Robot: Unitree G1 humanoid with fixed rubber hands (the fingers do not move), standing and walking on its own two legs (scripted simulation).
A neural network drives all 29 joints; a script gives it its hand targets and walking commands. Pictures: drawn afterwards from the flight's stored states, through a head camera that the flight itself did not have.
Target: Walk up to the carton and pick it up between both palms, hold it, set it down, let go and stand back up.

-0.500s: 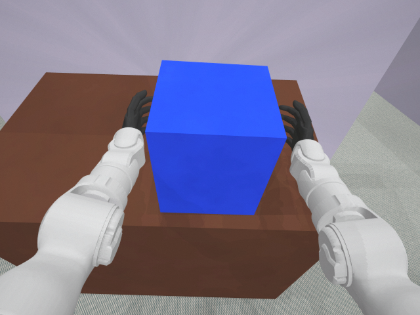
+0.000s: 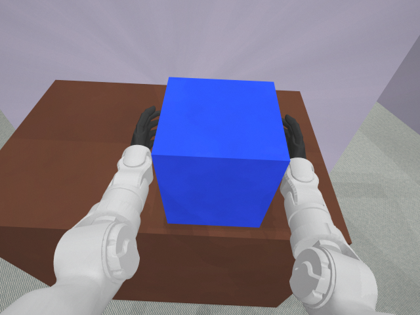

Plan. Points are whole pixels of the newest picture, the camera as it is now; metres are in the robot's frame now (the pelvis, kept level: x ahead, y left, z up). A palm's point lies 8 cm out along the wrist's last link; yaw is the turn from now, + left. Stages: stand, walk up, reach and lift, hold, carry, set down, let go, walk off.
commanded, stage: reach and lift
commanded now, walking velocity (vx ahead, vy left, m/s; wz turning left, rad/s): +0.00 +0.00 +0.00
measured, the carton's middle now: (217, 157) +0.44 -0.01 +0.06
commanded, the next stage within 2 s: none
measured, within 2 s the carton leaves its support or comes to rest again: leaves its support in 1.30 s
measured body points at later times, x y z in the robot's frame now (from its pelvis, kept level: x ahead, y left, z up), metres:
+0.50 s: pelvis +0.02 +0.00 +0.00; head +0.05 +0.01 +0.45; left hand +0.45 +0.14 +0.09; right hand +0.43 -0.16 +0.09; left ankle -0.03 +0.14 -0.75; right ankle +0.02 -0.15 -0.75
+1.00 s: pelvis +0.02 +0.00 +0.00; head +0.05 +0.01 +0.45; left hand +0.45 +0.14 +0.09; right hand +0.43 -0.16 +0.09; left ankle -0.03 +0.14 -0.75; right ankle +0.02 -0.15 -0.75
